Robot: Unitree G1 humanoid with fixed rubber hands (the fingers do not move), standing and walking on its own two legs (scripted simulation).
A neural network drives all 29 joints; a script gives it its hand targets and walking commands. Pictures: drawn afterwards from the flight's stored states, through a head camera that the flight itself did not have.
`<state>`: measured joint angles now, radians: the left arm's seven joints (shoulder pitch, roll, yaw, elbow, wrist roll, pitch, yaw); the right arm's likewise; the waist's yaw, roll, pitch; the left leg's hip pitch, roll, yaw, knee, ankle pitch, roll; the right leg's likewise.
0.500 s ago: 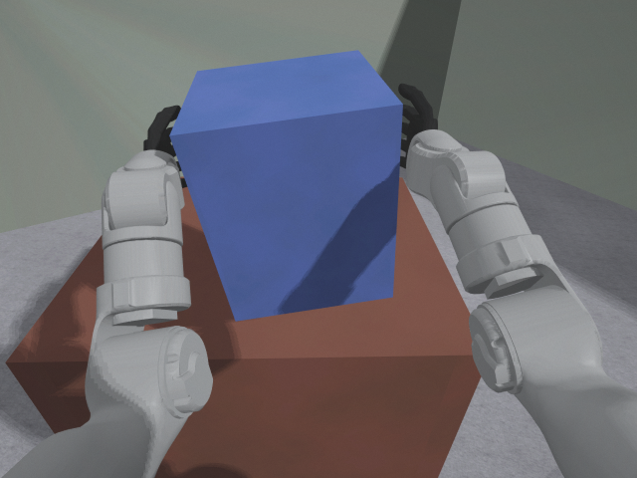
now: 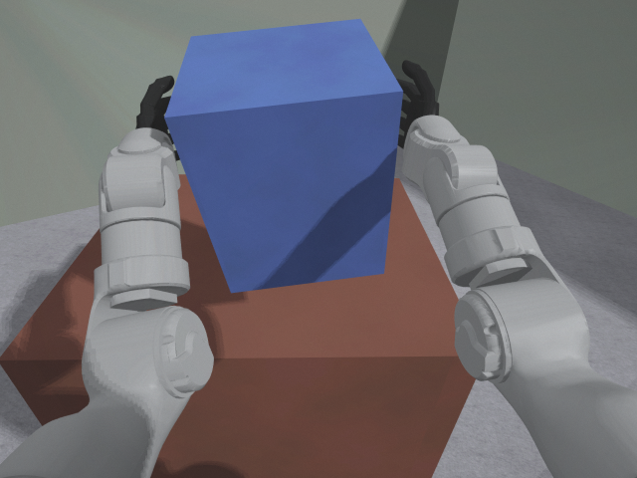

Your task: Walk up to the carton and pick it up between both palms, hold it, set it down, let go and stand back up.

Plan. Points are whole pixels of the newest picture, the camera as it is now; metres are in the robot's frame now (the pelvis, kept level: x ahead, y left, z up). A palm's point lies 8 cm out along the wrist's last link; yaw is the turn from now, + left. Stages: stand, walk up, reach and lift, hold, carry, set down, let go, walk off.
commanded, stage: set down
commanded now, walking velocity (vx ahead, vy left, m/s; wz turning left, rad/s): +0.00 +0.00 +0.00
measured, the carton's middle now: (293, 161) +0.41 +0.01 +0.28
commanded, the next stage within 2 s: none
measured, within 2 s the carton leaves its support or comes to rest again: neither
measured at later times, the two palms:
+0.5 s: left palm (169, 198) +0.40 +0.16 +0.23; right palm (397, 203) +0.39 -0.13 +0.22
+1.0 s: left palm (177, 211) +0.42 +0.16 +0.20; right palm (392, 211) +0.40 -0.13 +0.20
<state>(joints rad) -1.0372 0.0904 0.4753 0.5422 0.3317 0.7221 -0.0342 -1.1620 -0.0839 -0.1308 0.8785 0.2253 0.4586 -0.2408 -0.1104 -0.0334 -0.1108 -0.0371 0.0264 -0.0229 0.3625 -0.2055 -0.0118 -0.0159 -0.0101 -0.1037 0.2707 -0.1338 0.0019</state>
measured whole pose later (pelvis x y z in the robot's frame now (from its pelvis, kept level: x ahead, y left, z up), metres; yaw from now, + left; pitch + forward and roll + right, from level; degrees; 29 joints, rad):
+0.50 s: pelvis +0.00 +0.01 +0.00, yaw +1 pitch -9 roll -1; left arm -0.87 0.03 0.37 0.47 0.34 0.57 0.01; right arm -0.89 -0.02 -0.16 0.84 0.11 0.16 -0.17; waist -0.10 -0.08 0.02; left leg -0.01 0.02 -0.03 0.37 -0.21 -0.01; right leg 0.03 -0.02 -0.11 0.25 -0.13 0.01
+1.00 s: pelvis +0.01 +0.01 +0.00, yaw +0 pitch -7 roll -1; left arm -0.86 0.03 0.38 0.61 0.32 0.45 0.03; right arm -0.90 0.00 -0.23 0.93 0.03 0.09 -0.14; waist -0.08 -0.07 0.01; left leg -0.01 0.02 -0.02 0.35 -0.22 -0.01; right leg 0.02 -0.02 -0.10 0.24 -0.13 0.01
